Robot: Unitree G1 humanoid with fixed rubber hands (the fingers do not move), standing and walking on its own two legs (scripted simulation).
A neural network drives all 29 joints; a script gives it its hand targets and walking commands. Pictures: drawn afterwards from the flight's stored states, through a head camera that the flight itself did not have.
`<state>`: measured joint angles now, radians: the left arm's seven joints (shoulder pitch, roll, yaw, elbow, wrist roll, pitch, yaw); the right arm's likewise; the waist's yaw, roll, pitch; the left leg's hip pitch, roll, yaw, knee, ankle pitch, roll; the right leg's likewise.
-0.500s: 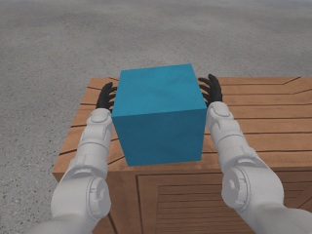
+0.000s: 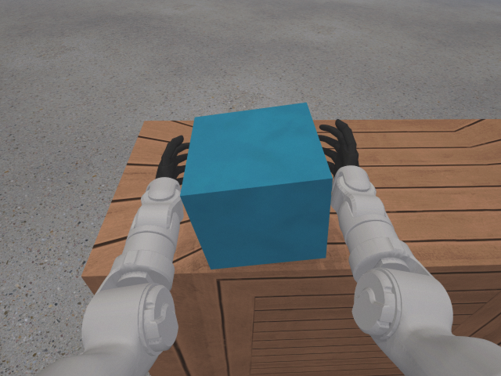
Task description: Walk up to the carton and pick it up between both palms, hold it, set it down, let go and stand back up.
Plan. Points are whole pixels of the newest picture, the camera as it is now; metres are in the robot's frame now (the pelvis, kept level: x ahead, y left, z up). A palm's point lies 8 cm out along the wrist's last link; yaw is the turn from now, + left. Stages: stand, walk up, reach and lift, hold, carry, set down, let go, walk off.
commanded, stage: set down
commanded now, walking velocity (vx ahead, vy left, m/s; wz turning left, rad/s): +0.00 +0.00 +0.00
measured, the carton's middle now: (258, 185) +0.42 -0.04 +0.11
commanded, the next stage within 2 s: none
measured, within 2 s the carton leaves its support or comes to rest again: rests again in 1.14 s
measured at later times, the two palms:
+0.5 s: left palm (171, 190) +0.42 +0.11 +0.11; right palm (342, 178) +0.39 -0.18 +0.13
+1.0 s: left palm (173, 189) +0.42 +0.11 +0.11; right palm (345, 183) +0.39 -0.19 +0.12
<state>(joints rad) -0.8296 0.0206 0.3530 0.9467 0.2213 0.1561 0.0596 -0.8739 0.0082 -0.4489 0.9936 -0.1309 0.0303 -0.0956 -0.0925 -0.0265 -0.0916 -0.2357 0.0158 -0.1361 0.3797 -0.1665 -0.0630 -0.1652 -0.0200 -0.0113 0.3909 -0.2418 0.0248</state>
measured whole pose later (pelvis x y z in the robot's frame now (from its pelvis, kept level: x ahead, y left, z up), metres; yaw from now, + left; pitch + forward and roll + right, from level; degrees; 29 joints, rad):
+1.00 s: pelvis +0.00 +0.00 +0.00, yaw +0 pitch +1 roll +0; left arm -0.81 0.01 0.40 0.97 0.33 0.05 0.00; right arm -0.80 0.07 -0.58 0.94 -0.29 -0.09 -0.03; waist -0.09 -0.03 -0.05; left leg -0.23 0.02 -0.14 0.37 -0.17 -0.06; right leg -0.17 -0.02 -0.01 0.39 -0.25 0.02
